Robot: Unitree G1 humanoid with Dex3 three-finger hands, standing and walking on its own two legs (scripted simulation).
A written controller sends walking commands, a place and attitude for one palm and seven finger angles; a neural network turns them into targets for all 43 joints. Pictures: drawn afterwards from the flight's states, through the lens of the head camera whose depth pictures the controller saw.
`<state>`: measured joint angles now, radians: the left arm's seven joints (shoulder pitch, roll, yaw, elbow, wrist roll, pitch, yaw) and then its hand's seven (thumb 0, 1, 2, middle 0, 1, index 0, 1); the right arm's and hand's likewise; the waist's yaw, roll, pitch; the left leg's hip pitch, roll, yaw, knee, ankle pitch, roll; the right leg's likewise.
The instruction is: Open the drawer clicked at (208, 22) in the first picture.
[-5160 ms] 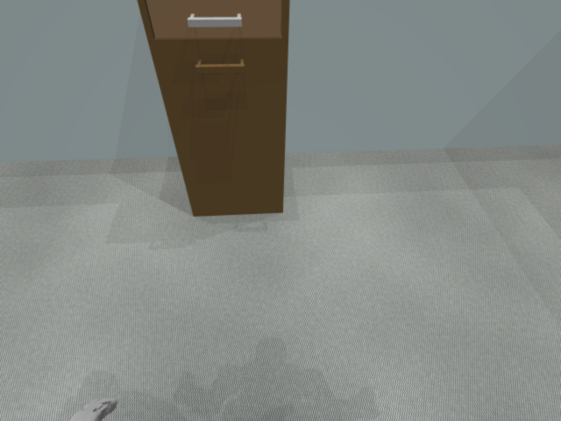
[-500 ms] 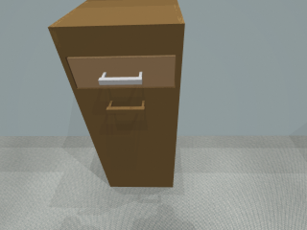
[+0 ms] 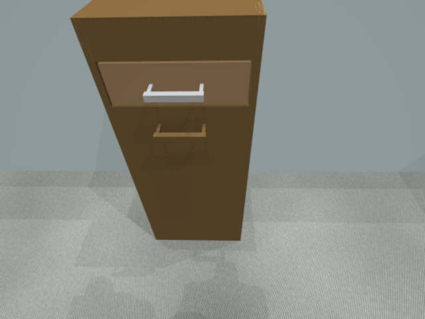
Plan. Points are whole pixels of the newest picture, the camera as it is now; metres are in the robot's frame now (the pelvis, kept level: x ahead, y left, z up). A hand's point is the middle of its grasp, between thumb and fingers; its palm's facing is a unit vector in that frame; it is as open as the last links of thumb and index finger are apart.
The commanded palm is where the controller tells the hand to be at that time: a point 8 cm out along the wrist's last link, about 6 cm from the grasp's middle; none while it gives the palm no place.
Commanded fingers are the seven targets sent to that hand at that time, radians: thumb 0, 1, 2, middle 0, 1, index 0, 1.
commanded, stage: look again from close up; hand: left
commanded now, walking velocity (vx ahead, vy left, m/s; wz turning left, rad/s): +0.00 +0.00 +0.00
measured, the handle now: (175, 92) +0.62 +0.13 +0.12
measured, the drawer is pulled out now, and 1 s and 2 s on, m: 0.00 0.00 0.00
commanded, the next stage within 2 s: shuffle to correct the standing spot in 0.48 s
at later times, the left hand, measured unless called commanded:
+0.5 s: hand out of the picture +0.02 +0.13 -0.17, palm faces +0.04 -0.98 -0.18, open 7.3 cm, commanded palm none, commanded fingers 0.00 0.90 0.90 -0.20 -0.30 -0.20 -0.30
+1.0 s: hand out of the picture +0.08 +0.11 -0.17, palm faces +0.05 -0.97 -0.22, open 7.3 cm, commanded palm none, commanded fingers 0.00 0.90 0.90 -0.20 -0.30 -0.20 -0.30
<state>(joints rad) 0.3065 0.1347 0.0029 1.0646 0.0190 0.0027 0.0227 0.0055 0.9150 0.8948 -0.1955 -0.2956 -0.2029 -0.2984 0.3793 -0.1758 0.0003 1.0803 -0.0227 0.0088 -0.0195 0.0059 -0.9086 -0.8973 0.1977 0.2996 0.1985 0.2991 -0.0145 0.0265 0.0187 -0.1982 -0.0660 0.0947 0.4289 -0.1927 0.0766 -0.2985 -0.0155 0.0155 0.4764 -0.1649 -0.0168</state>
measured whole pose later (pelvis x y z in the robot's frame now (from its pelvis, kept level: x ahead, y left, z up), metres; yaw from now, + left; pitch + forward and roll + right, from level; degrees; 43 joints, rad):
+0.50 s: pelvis +0.04 -0.03 +0.00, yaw +0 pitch -1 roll +1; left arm 0.32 0.11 -0.01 1.12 0.01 -0.02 0.03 0.01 0.92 0.89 -0.19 -0.30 -0.20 -0.30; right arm 0.31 -0.15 0.01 1.10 -0.01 -0.03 -0.03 0.00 -0.91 -0.90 0.20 0.30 0.20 0.30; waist 0.00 0.02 0.02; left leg -0.18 -0.03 0.07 0.42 -0.23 0.04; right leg -0.27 0.02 0.00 0.44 -0.16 -0.04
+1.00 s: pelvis +0.08 -0.06 +0.00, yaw +1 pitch +0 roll +1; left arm 0.29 0.14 0.00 1.10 0.00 -0.03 0.05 0.01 0.93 0.89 -0.20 -0.30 -0.20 -0.30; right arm 0.30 -0.14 0.00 1.11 0.00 -0.02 -0.05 0.00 -0.91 -0.90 0.20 0.30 0.20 0.30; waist -0.01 0.01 0.04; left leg -0.12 0.02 0.04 0.41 -0.30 -0.02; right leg -0.21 0.08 -0.03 0.45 -0.24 -0.09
